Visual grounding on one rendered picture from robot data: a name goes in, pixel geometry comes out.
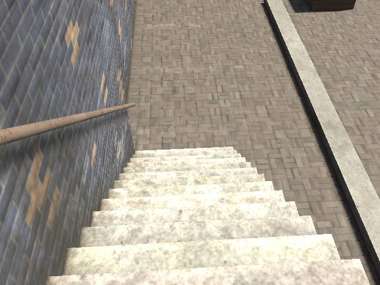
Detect stairs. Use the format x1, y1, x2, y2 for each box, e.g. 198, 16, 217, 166
46, 147, 370, 285

